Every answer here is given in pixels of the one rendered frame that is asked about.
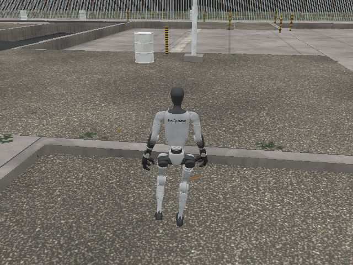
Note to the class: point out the left robot forearm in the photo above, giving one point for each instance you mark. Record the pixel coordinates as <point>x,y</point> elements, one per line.
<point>149,147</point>

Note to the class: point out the robot left upper arm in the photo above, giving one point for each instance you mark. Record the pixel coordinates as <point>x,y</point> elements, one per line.
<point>156,125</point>

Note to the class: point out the robot right upper arm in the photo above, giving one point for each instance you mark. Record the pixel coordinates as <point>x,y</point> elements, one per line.
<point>196,126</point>

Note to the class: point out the robot right foot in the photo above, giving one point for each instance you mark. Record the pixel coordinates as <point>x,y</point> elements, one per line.
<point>179,222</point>

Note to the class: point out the robot head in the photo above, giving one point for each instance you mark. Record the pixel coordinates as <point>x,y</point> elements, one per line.
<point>177,95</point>

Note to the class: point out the left robot hand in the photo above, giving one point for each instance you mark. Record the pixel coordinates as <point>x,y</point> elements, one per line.
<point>145,162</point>

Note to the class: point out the right robot forearm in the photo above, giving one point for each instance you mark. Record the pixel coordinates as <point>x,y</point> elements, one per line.
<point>201,146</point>

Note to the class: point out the right robot hand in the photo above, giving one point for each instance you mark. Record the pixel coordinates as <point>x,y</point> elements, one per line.
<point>200,159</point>

